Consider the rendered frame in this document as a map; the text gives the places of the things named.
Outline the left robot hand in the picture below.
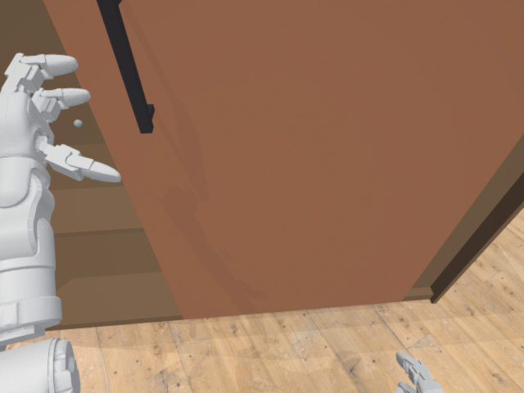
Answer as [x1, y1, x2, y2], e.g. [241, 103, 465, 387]
[0, 53, 121, 183]

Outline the right robot hand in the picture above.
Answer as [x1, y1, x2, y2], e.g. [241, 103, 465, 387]
[395, 351, 444, 393]

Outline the handle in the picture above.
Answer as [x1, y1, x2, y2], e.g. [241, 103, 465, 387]
[97, 0, 155, 133]

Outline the robot left forearm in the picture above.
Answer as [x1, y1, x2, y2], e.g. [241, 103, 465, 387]
[0, 156, 62, 352]

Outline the wardrobe door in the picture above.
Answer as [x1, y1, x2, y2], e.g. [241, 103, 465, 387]
[43, 0, 524, 319]
[412, 134, 524, 288]

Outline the robot left upper arm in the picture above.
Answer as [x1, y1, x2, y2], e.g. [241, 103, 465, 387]
[0, 338, 80, 393]

